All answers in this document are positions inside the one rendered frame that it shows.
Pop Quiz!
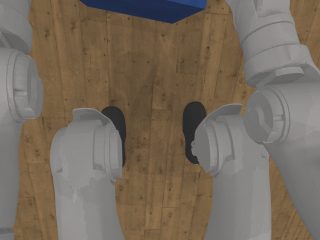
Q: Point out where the robot left upper arm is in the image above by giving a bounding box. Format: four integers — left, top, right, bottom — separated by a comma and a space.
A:
0, 47, 44, 240

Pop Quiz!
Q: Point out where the robot right forearm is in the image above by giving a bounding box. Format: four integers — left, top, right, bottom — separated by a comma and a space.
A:
225, 0, 320, 90

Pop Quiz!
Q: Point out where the robot left forearm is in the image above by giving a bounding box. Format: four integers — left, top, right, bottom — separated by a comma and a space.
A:
0, 0, 33, 55

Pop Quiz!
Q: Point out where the robot right upper arm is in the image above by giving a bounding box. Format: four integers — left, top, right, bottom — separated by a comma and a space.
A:
243, 81, 320, 240

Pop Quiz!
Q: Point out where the left robot foot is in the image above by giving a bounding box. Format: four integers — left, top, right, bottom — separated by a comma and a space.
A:
101, 106, 127, 167

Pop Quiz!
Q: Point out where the carton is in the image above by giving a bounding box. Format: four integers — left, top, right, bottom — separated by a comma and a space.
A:
79, 0, 207, 24

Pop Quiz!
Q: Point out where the left robot shin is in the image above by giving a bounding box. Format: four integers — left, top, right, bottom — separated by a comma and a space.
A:
50, 108, 117, 177

